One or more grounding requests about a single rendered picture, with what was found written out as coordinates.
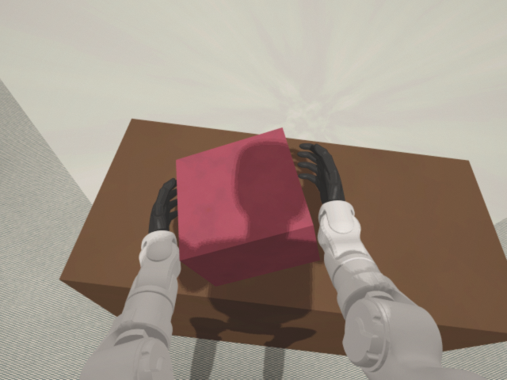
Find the right robot forearm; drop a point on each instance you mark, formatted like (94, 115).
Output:
(352, 270)

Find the pedestal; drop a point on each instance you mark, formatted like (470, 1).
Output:
(422, 218)

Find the robot right upper arm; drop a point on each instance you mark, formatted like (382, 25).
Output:
(396, 341)

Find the right robot hand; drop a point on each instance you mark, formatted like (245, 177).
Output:
(328, 180)

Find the carton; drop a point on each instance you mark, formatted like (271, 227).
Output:
(242, 212)

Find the left robot hand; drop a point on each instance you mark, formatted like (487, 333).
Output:
(160, 215)

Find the left robot forearm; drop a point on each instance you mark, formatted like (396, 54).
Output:
(150, 303)

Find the robot left upper arm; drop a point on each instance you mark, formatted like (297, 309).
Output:
(143, 359)

